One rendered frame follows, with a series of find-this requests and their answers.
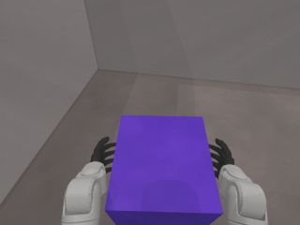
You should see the right robot forearm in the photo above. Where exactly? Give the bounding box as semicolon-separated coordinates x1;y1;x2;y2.
217;164;268;225

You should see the left robot forearm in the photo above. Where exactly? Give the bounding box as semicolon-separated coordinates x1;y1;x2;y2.
61;161;107;225

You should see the carton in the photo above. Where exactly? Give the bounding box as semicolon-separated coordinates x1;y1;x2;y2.
104;115;223;225

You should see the robot right hand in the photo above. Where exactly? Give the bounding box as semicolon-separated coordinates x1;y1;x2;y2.
208;138;234;179

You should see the robot left hand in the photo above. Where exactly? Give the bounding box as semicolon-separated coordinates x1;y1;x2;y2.
90;136;116;173

